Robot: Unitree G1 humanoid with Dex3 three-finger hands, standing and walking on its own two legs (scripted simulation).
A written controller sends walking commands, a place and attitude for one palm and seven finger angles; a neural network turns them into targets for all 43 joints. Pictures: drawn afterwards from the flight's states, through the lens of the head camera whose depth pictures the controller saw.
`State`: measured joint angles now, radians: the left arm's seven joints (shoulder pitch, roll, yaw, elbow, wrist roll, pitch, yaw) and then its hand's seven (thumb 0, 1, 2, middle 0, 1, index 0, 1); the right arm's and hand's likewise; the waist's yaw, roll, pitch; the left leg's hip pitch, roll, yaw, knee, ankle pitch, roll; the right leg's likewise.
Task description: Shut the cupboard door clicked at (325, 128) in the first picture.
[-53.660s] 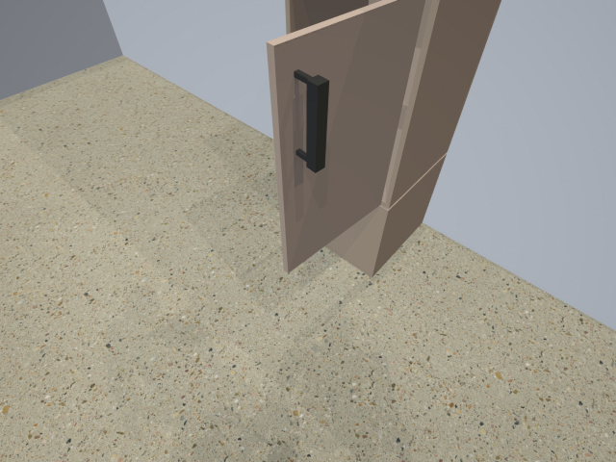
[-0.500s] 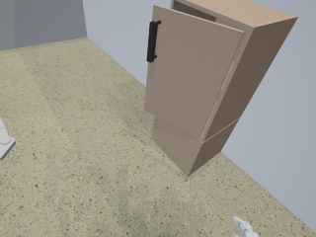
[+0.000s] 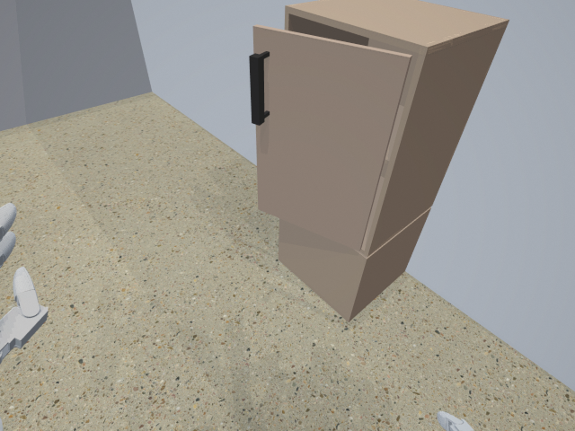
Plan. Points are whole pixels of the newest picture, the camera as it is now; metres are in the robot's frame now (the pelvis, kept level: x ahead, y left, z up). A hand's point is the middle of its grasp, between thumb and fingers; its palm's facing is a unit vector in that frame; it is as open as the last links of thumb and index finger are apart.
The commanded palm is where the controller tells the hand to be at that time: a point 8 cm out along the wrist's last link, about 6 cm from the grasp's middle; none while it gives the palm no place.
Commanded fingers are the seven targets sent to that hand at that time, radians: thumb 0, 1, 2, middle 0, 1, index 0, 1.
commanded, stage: let the arm hang, fingers relaxed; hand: left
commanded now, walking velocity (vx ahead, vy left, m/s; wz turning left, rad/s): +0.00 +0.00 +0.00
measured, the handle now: (261, 88) +0.89 +0.14 +0.12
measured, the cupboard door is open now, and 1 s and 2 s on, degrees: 18 18 18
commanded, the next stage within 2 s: look to check the result in 1.14 s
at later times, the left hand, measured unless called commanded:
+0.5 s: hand out of the picture +0.01 +0.22 -0.17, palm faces +0.09 -0.97 -0.23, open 7.0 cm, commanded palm none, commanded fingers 0.00 0.90 0.90 -0.20 -0.30 -0.20 -0.30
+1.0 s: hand out of the picture -0.07 +0.20 -0.17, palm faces +0.06 -0.99 -0.14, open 7.4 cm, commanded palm none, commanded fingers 0.00 0.90 0.90 -0.20 -0.30 -0.20 -0.30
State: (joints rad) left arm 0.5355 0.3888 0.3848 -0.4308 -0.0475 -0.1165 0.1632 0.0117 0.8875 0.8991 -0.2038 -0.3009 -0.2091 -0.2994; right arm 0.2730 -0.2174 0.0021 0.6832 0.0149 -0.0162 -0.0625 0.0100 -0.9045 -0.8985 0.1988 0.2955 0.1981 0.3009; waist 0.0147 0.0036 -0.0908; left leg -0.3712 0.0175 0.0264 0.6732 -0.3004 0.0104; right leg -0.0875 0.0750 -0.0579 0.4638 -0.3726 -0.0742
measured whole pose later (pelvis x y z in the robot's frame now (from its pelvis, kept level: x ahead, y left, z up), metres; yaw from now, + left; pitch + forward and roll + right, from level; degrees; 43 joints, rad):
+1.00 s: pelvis -0.02 +0.05 +0.01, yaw +2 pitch -2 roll +0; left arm 0.37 0.11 0.00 1.18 0.01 0.00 0.03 0.00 0.91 0.90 -0.19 -0.30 -0.20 -0.30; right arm 0.30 -0.13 0.00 1.15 -0.01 0.02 -0.04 0.00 -0.91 -0.90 0.20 0.29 0.20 0.30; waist -0.01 -0.01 0.02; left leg -0.22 -0.06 0.04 0.39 -0.12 0.07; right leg -0.03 -0.02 -0.04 0.38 -0.32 0.01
